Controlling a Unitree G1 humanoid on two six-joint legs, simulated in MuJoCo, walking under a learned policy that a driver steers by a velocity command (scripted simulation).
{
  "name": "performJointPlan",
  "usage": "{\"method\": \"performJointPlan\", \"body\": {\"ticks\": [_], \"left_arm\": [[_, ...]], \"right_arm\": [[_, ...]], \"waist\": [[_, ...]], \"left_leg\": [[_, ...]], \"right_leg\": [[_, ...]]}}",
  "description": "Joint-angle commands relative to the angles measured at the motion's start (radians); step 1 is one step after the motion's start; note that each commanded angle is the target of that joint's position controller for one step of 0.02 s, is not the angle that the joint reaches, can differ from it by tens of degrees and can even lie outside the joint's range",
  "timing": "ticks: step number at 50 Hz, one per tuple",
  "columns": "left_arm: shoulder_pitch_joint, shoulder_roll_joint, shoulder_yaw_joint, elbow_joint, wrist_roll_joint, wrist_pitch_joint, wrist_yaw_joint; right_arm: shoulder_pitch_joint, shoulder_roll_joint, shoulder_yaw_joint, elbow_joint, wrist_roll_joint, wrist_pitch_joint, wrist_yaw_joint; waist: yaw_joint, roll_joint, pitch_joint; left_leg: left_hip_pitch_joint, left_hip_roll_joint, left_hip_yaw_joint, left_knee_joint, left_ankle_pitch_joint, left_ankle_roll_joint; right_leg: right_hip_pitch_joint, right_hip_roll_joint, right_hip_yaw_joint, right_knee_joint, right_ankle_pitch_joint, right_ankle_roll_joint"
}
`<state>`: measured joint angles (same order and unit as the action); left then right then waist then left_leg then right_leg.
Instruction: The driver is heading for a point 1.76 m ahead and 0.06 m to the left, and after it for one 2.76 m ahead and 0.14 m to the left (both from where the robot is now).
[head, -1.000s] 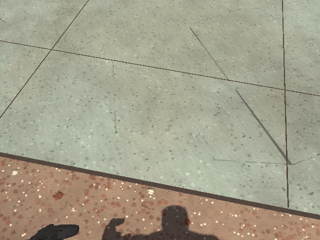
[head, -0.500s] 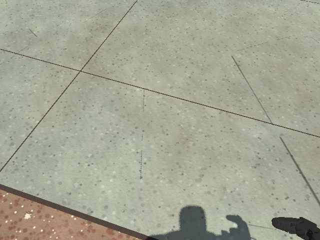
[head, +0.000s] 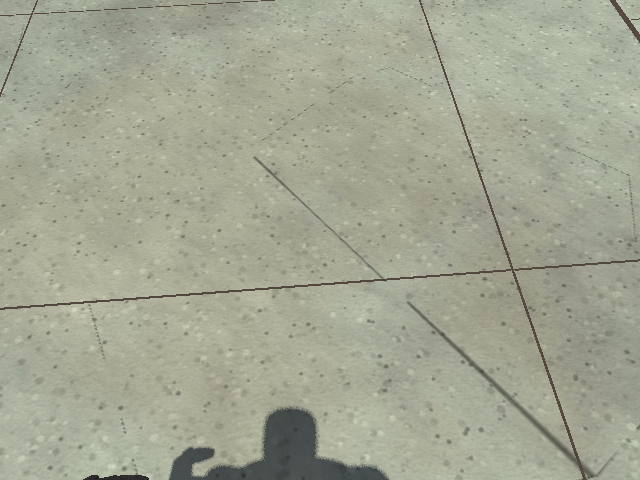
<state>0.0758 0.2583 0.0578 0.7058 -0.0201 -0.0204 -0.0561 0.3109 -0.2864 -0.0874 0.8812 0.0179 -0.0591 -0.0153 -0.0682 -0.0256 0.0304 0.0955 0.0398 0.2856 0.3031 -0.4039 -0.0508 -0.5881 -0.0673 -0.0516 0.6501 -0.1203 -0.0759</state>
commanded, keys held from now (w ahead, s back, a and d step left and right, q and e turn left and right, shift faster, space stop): w+e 0.06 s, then w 0.90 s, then w+q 0.04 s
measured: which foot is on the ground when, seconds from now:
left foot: down 0.00-0.02, up 0.04-0.54, down 0.56-1.00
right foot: up 0.00-0.02, down 0.04-0.58, up 0.60-1.00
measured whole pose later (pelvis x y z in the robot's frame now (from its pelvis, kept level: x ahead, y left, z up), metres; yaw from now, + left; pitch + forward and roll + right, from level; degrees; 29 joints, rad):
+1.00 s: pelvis +0.56 -0.04 +0.02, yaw -8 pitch +2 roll +2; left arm 0.08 0.26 0.04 0.74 -0.01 -0.07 -0.02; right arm 0.34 -0.28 -0.05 0.90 0.02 -0.08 0.01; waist -0.09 -0.04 0.01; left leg -0.01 -0.05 0.04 0.23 -0.26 0.04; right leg -0.62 -0.10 0.03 0.58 0.04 0.01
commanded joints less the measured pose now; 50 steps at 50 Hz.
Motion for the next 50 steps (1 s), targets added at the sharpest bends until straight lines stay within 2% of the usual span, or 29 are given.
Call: {"method": "performJointPlan", "body": {"ticks": [1,2,3,4,5,6,7,8,10,13,18,20,23,25,26,27,28,29,30,31,32,33,34,35,38,41,45,48,50], "left_arm": [[0.227,0.176,0.079,-0.018,-0.005,-0.005,0.007],[0.379,0.272,0.116,0.018,-0.006,0.005,0.029],[0.327,0.372,0.123,0.005,-0.011,-0.006,0.031],[0.356,0.275,0.093,-0.023,-0.001,-0.022,0.024],[0.326,0.213,0.075,-0.007,0.007,-0.036,0.021],[0.263,0.181,0.064,-0.013,0.003,-0.043,0.022],[0.19,0.14,0.05,-0.024,0.008,-0.044,0.025],[0.153,0.116,0.04,-0.039,0.023,-0.046,0.029],[0.149,0.124,0.04,-0.035,0.022,-0.055,0.033],[0.193,0.154,0.046,-0.007,0.017,-0.064,0.049],[0.256,0.161,0.043,0.034,0.01,-0.06,0.061],[0.291,0.163,0.043,0.056,0.007,-0.058,0.061],[0.329,0.168,0.046,0.087,0.005,-0.046,0.064],[0.33,0.177,0.05,0.098,0.004,-0.036,0.07],[0.318,0.185,0.053,0.098,0.004,-0.032,0.073],[0.299,0.195,0.054,0.095,0.005,-0.028,0.074],[0.281,0.183,0.047,0.09,0.008,-0.025,0.074],[0.285,0.142,0.028,0.071,0.024,-0.024,0.076],[0.444,0.026,-0.005,0.068,0.015,-0.045,0.063],[0.378,0.114,0.008,0.081,-0.001,-0.062,0.059],[0.267,0.166,0.023,0.043,-0.021,-0.073,0.055],[0.202,0.161,0.019,0.025,-0.017,-0.079,0.058],[0.173,0.153,0.023,0.02,0.0,-0.078,0.06],[0.195,0.145,0.028,0.023,0.006,-0.071,0.06],[0.233,0.096,0.019,0.035,0.009,-0.047,0.064],[0.138,0.081,0.011,0.005,0.017,-0.044,0.065],[0.008,0.057,0.0,-0.019,0.013,-0.057,0.053],[-0.076,0.061,-0.002,-0.046,0.004,-0.063,0.039],[-0.115,0.073,0.001,-0.068,0.003,-0.071,0.028]], "right_arm": [[-0.065,-0.205,-0.044,-0.063,0.017,0.011,-0.009],[-0.045,-0.159,-0.026,-0.081,-0.01,0.004,-0.011],[0.044,-0.012,0.02,-0.138,-0.042,-0.026,0.003],[-0.06,-0.094,0.011,-0.141,0.001,-0.065,0.017],[-0.13,-0.133,0.0,-0.155,0.037,-0.082,0.024],[-0.136,-0.122,0.004,-0.148,0.023,-0.088,0.018],[-0.133,-0.127,-0.002,-0.131,-0.003,-0.084,0.011],[-0.107,-0.132,-0.007,-0.121,-0.009,-0.071,0.013],[-0.081,-0.109,-0.005,-0.11,-0.015,-0.046,0.014],[-0.155,-0.079,0.005,-0.133,-0.024,-0.029,0.011],[-0.302,-0.046,0.021,-0.166,-0.014,-0.04,0.029],[-0.354,-0.047,0.025,-0.18,-0.007,-0.045,0.038],[-0.401,-0.059,0.025,-0.205,-0.007,-0.055,0.055],[-0.38,-0.073,0.022,-0.207,-0.007,-0.06,0.065],[-0.342,-0.087,0.016,-0.198,-0.007,-0.061,0.066],[-0.268,-0.11,0.005,-0.179,-0.009,-0.062,0.063],[-0.127,-0.149,-0.015,-0.139,-0.013,-0.062,0.056],[0.05,-0.207,-0.028,-0.108,-0.027,-0.06,0.047],[0.127,-0.269,-0.046,-0.076,-0.024,-0.055,0.051],[0.131,-0.171,-0.02,-0.073,0.0,-0.052,0.052],[0.049,-0.138,-0.007,-0.086,0.0,-0.049,0.047],[-0.024,-0.121,0.0,-0.101,-0.012,-0.044,0.043],[-0.07,-0.099,0.008,-0.105,-0.021,-0.043,0.044],[-0.089,-0.083,0.015,-0.107,-0.032,-0.047,0.044],[-0.09,-0.096,0.013,-0.09,-0.02,-0.056,0.044],[-0.065,-0.132,0.003,-0.072,-0.017,-0.051,0.03],[-0.016,-0.149,0.001,-0.048,-0.005,-0.039,0.021],[0.044,-0.159,-0.001,-0.018,0.001,-0.027,0.021],[0.067,-0.161,-0.003,-0.003,0.007,-0.014,0.019]], "waist": [[0.193,0.096,-0.125],[0.244,-0.021,-0.214],[0.104,-0.261,-0.297],[0.187,-0.12,-0.385],[0.189,-0.073,-0.245],[0.145,-0.007,-0.169],[0.106,0.006,-0.115],[0.073,-0.02,-0.105],[0.052,-0.017,-0.096],[0.067,-0.008,-0.047],[0.13,-0.033,-0.007],[0.152,-0.038,0.02],[0.161,-0.04,0.041],[0.138,-0.055,0.03],[0.115,-0.07,0.007],[0.071,-0.083,-0.043],[-0.003,-0.067,-0.136],[-0.066,0.016,-0.286],[0.002,0.303,-0.426],[-0.049,0.237,-0.409],[-0.047,0.174,-0.236],[-0.018,0.086,-0.15],[0.011,0.062,-0.079],[0.045,0.089,-0.07],[0.079,0.107,-0.054],[0.062,0.086,-0.022],[0.015,0.081,-0.001],[-0.018,0.085,0.018],[-0.017,0.087,0.033]], "left_leg": [[-0.081,0.211,-0.031,0.375,1.047,0.118],[-0.332,0.164,-0.027,0.692,0.717,0.066],[-0.769,-0.051,-0.16,1.019,-0.182,0.008],[-0.872,-0.043,-0.366,1.103,-0.192,0.032],[-0.937,0.004,-0.357,1.078,-0.09,0.058],[-0.895,0.053,-0.353,0.995,-0.001,0.072],[-0.825,0.088,-0.348,0.917,0.052,0.068],[-0.749,0.11,-0.358,0.881,0.089,0.066],[-0.7,0.114,-0.343,0.816,0.126,0.047],[-0.757,0.109,-0.328,0.664,0.261,0.013],[-0.721,0.058,-0.298,0.344,0.546,0.016],[-0.725,0.044,-0.297,0.281,0.565,0.027],[-0.783,0.028,-0.3,0.217,0.489,0.06],[-0.756,0.016,-0.297,0.188,0.41,0.089],[-0.693,-0.004,-0.281,0.184,0.368,0.105],[-0.576,-0.039,-0.25,0.177,0.344,0.126],[-0.366,-0.048,-0.239,0.169,0.387,0.159],[-0.053,0.113,-0.416,0.216,0.428,0.226],[0.314,0.346,-0.898,0.134,0.218,0.4],[0.317,0.338,-1.022,0.02,0.029,0.381],[0.18,0.307,-0.87,-0.005,0.012,0.329],[0.028,0.269,-0.757,-0.026,0.092,0.301],[-0.1,0.235,-0.678,-0.055,0.192,0.295],[-0.175,0.208,-0.626,-0.079,0.264,0.287],[-0.267,0.185,-0.524,-0.142,0.37,0.303],[-0.271,0.173,-0.45,-0.179,0.425,0.301],[-0.254,0.129,-0.355,-0.179,0.436,0.257],[-0.182,0.161,-0.361,-0.151,0.416,0.252],[-0.13,0.191,-0.398,-0.107,0.431,0.244]], "right_leg": [[0.354,0.127,-0.081,-0.076,-0.027,-0.083],[0.657,0.017,0.128,-0.104,-0.008,-0.142],[0.945,-0.217,0.708,-0.223,-0.18,-0.33],[0.978,-0.273,0.86,-0.359,-0.27,-0.334],[0.883,-0.254,0.708,-0.37,-0.184,-0.283],[0.736,-0.213,0.579,-0.361,-0.086,-0.245],[0.599,-0.175,0.47,-0.366,0.031,-0.218],[0.511,-0.152,0.414,-0.388,0.113,-0.208],[0.44,-0.132,0.349,-0.43,0.207,-0.211],[0.421,-0.111,0.26,-0.469,0.29,-0.2],[0.447,-0.068,0.173,-0.485,0.188,-0.136],[0.485,-0.092,0.189,-0.481,0.142,-0.137],[0.612,-0.145,0.216,-0.426,0.201,-0.134],[0.671,-0.17,0.226,-0.378,0.294,-0.115],[0.683,-0.167,0.221,-0.337,0.413,-0.103],[0.681,-0.149,0.205,-0.253,0.591,-0.089],[0.632,-0.098,0.165,-0.088,0.676,-0.063],[0.436,-0.04,0.13,0.196,0.431,-0.03],[0.024,0.147,0.112,0.572,-0.295,0.046],[-0.109,0.127,0.222,0.678,-0.453,0.039],[-0.181,0.07,0.199,0.692,-0.377,0.032],[-0.156,0.016,0.16,0.643,-0.287,0.03],[-0.126,-0.015,0.144,0.576,-0.236,0.036],[-0.062,-0.043,0.148,0.534,-0.2,0.038],[-0.015,-0.066,0.125,0.433,-0.172,0.064],[-0.07,-0.079,0.11,0.272,-0.026,0.092],[-0.019,-0.042,0.072,0.02,0.182,0.094],[-0.017,-0.02,0.062,-0.069,0.202,0.087],[-0.021,-0.008,0.076,-0.117,0.145,0.07]]}}
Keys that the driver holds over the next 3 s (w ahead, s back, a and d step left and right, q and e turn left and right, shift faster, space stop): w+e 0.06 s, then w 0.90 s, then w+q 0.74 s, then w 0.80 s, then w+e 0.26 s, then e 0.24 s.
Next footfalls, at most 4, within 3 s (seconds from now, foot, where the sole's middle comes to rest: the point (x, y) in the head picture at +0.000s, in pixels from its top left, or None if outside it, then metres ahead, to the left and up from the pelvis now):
0.04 right None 0.18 -0.10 -0.76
0.56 left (289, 447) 0.53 0.07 -0.76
1.10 right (410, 333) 0.77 -0.22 -0.76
1.62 left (289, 248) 1.04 0.05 -0.76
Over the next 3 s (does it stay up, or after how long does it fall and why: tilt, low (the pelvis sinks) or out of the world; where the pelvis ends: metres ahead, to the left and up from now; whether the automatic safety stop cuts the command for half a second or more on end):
stays up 1.61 0.15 0.02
